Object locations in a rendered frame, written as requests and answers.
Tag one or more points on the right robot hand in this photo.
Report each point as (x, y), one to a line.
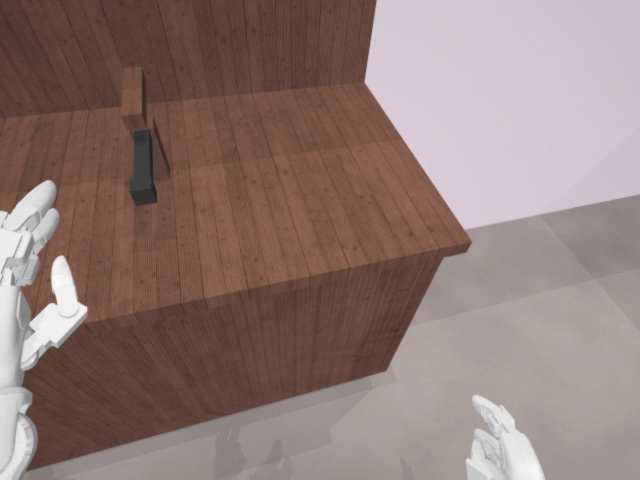
(511, 458)

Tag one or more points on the left robot hand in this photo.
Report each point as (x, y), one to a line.
(23, 234)

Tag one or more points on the counter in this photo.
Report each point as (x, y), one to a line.
(294, 236)

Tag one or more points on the left robot forearm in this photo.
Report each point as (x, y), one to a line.
(18, 434)

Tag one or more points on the tap lever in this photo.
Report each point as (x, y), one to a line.
(142, 188)

